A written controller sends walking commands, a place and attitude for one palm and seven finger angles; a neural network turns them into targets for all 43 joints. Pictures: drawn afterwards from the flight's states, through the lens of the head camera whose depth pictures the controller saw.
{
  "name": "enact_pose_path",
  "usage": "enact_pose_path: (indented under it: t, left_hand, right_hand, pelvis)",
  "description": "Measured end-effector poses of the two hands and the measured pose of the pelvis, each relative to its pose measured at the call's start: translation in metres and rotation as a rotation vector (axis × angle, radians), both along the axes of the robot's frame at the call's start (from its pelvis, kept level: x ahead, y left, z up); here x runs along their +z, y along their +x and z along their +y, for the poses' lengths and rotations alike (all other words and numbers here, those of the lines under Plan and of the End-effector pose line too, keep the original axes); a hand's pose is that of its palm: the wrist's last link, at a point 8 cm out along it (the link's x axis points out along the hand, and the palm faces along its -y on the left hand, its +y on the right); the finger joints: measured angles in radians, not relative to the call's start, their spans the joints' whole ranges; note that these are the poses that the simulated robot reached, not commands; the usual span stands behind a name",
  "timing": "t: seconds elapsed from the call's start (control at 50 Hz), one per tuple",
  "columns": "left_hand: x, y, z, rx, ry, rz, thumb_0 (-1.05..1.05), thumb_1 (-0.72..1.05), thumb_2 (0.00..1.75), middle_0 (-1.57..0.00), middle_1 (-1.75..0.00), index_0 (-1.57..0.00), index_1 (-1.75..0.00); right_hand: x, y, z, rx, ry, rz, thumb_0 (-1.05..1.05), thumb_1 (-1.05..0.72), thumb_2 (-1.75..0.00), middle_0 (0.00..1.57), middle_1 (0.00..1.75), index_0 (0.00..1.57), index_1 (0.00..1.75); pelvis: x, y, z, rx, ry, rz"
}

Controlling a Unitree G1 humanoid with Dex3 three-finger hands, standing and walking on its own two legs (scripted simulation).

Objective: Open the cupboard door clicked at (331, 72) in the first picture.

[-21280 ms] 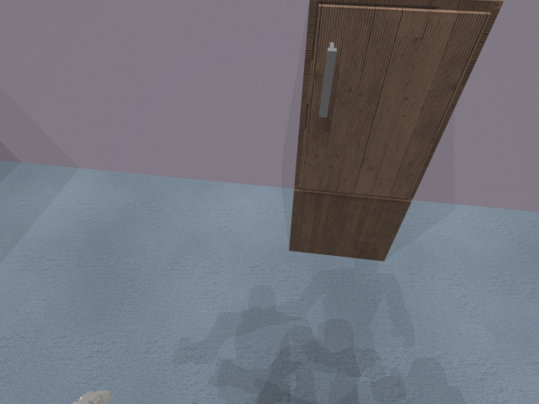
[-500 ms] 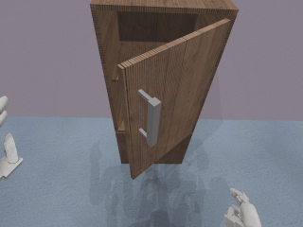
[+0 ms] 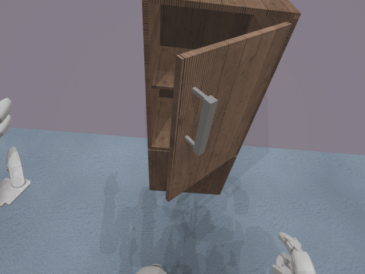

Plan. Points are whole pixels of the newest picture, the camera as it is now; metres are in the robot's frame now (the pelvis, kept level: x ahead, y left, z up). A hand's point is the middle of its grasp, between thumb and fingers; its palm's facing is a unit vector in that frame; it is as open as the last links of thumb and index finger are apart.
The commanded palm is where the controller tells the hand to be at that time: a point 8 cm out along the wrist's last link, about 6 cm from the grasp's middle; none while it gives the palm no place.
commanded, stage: step back with the hand held close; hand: left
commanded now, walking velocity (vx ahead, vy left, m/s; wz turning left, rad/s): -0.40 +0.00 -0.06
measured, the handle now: (197, 123) +0.44 +0.00 +0.10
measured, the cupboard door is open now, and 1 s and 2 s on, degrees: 40 40 40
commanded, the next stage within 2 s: stop stepping back and stand still in 0.16 s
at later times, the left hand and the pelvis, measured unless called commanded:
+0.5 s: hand out of the picture +0.10 +0.30 +0.19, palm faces +0.39 -0.86 -0.33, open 7.4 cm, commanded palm +0.06 +0.33 +0.20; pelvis -0.11 +0.05 -0.01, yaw -5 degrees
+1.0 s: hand out of the picture -0.02 +0.38 +0.20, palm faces +0.49 -0.81 -0.34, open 7.4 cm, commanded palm -0.09 +0.41 +0.20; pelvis -0.25 +0.12 +0.00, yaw -3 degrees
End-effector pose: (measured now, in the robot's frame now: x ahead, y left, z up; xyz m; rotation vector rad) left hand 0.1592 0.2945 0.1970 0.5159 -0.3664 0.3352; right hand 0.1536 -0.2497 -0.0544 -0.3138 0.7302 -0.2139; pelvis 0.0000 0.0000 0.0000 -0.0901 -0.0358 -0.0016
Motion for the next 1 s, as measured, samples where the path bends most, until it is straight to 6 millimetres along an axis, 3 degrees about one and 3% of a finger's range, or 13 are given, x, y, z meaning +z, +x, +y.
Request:
enact_pose_path:
  t: [0.14,0.26,0.34,0.38,0.48,0.54,0.6,0.64,0.7,0.78,0.84,0.92,1.0]
  left_hand:
    - [0.010,-0.010,0.027,0.019,0.002,-0.006,0.02,0.89,0.90,-0.21,-0.31,-0.21,-0.30]
    - [0.013,-0.047,0.018,-0.056,-0.013,0.014,0.02,0.89,0.90,-0.21,-0.31,-0.21,-0.30]
    - [0.008,-0.078,0.016,-0.084,0.062,0.000,0.02,0.89,0.90,-0.21,-0.31,-0.21,-0.30]
    - [0.005,-0.090,0.020,-0.098,0.057,-0.001,0.02,0.89,0.90,-0.21,-0.31,-0.21,-0.30]
    - [0.000,-0.100,0.046,-0.068,-0.012,-0.092,0.01,0.88,0.90,-0.22,-0.31,-0.22,-0.30]
    - [-0.005,-0.090,0.060,-0.035,-0.110,-0.091,0.01,0.88,0.90,-0.21,-0.31,-0.22,-0.30]
    - [0.004,-0.093,0.059,-0.062,-0.127,-0.062,0.02,0.89,0.90,-0.21,-0.31,-0.21,-0.30]
    - [0.014,-0.109,0.053,-0.101,-0.098,-0.025,0.02,0.89,0.90,-0.21,-0.31,-0.21,-0.30]
    - [0.029,-0.152,0.048,-0.147,0.027,0.044,0.02,0.89,0.90,-0.21,-0.31,-0.21,-0.30]
    - [0.028,-0.209,0.057,-0.151,0.180,0.042,0.02,0.89,0.90,-0.21,-0.31,-0.21,-0.30]
    - [0.031,-0.221,0.086,-0.061,0.148,-0.061,0.01,0.88,0.90,-0.22,-0.31,-0.22,-0.30]
    - [0.024,-0.223,0.123,0.075,-0.020,-0.183,0.01,0.88,0.90,-0.22,-0.31,-0.22,-0.30]
    - [0.014,-0.223,0.121,0.055,-0.032,-0.120,0.02,0.89,0.90,-0.21,-0.31,-0.21,-0.30]
  right_hand:
    - [0.014,-0.026,0.026,0.027,0.014,-0.013,0.01,-0.90,-0.90,0.20,0.30,0.20,0.30]
    - [0.017,-0.048,0.049,0.068,0.060,-0.028,0.01,-0.90,-0.90,0.20,0.30,0.20,0.30]
    - [0.000,-0.064,0.058,0.098,0.082,-0.073,0.01,-0.90,-0.89,0.20,0.30,0.20,0.30]
    - [-0.010,-0.081,0.060,0.083,0.075,-0.054,0.01,-0.90,-0.89,0.20,0.30,0.20,0.30]
    - [-0.016,-0.130,0.064,-0.007,0.053,-0.001,0.01,-0.90,-0.89,0.20,0.30,0.20,0.30]
    - [-0.011,-0.158,0.068,-0.029,0.041,-0.017,0.01,-0.90,-0.89,0.20,0.30,0.20,0.30]
    - [0.003,-0.187,0.077,-0.029,0.056,-0.015,0.01,-0.90,-0.89,0.20,0.30,0.20,0.30]
    - [0.015,-0.205,0.081,-0.037,0.066,-0.016,0.01,-0.90,-0.89,0.20,0.30,0.20,0.30]
    - [0.021,-0.225,0.083,-0.044,0.076,-0.031,0.01,-0.90,-0.89,0.20,0.30,0.20,0.30]
    - [-0.002,-0.242,0.078,-0.042,0.040,0.006,0.01,-0.90,-0.90,0.20,0.30,0.20,0.30]
    - [-0.006,-0.255,0.085,-0.046,0.020,0.065,0.01,-0.90,-0.90,0.20,0.30,0.20,0.30]
    - [-0.002,-0.259,0.100,-0.029,-0.016,-0.023,0.01,-0.90,-0.90,0.20,0.30,0.20,0.30]
    - [-0.005,-0.268,0.123,-0.046,0.065,-0.086,0.01,-0.90,-0.90,0.20,0.30,0.20,0.30]
  pelvis:
    - [0.013,-0.034,0.014,-0.021,-0.026,0.034]
    - [0.016,-0.064,0.021,-0.040,-0.023,0.105]
    - [-0.005,-0.098,0.024,-0.094,0.055,0.117]
    - [-0.010,-0.109,0.032,-0.098,0.016,0.073]
    - [-0.013,-0.104,0.044,-0.100,0.034,0.010]
    - [-0.007,-0.126,0.056,-0.086,0.032,-0.037]
    - [0.008,-0.150,0.061,-0.082,0.034,-0.054]
    - [0.020,-0.162,0.065,-0.080,0.031,-0.049]
    - [0.026,-0.178,0.072,-0.055,0.025,-0.023]
    - [0.003,-0.206,0.082,-0.094,0.089,0.002]
    - [0.004,-0.217,0.087,-0.065,0.085,0.018]
    - [-0.001,-0.231,0.107,-0.038,0.064,0.041]
    - [-0.001,-0.248,0.117,-0.048,0.087,-0.002]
